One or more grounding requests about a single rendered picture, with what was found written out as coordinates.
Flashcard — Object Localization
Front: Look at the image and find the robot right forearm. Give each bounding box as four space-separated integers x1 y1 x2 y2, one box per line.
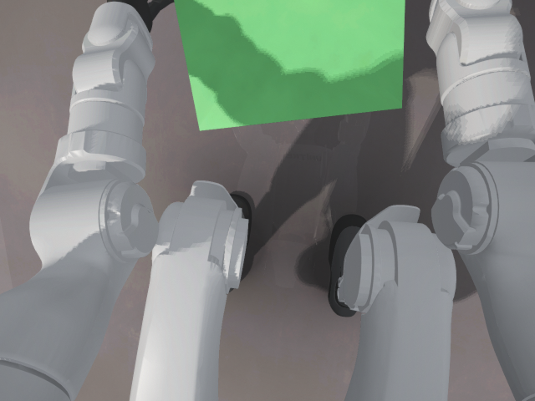
426 0 535 167

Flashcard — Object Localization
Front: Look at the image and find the carton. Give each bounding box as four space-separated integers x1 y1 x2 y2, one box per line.
174 0 405 131

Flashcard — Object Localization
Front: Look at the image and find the robot left upper arm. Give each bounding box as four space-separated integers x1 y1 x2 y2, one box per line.
0 178 159 401

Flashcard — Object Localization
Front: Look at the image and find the robot left hand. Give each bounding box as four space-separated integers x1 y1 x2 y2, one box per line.
107 0 174 33

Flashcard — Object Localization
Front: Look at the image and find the robot left forearm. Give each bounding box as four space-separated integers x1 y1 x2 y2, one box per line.
29 2 155 251

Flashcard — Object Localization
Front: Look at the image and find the left robot foot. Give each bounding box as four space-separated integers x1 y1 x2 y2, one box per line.
229 194 252 292

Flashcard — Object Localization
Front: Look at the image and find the robot right upper arm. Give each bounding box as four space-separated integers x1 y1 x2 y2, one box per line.
431 161 535 401

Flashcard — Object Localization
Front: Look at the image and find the left robot shin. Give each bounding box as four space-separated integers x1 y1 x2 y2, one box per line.
152 180 238 264

